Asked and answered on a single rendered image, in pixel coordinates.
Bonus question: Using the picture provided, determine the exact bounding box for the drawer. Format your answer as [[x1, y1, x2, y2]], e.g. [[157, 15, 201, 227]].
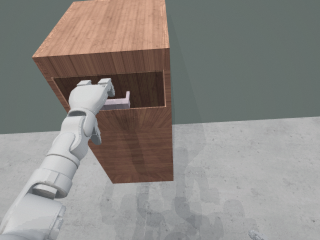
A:
[[53, 70, 165, 108]]

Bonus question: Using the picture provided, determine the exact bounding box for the robot left hand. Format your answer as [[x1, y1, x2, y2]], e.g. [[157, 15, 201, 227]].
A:
[[68, 78, 115, 145]]

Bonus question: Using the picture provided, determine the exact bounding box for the robot right hand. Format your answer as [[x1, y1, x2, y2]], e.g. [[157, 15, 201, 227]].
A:
[[248, 230, 269, 240]]

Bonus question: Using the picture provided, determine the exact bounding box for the cabinet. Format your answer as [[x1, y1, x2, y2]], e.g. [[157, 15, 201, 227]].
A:
[[32, 0, 174, 184]]

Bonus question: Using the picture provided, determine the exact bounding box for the handle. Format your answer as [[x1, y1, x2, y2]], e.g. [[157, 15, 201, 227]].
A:
[[100, 91, 130, 111]]

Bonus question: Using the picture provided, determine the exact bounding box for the robot left upper arm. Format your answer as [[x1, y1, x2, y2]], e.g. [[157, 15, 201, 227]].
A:
[[0, 193, 67, 240]]

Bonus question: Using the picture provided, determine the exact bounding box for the left robot forearm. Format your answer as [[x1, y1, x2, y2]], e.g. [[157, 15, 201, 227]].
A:
[[0, 107, 96, 235]]

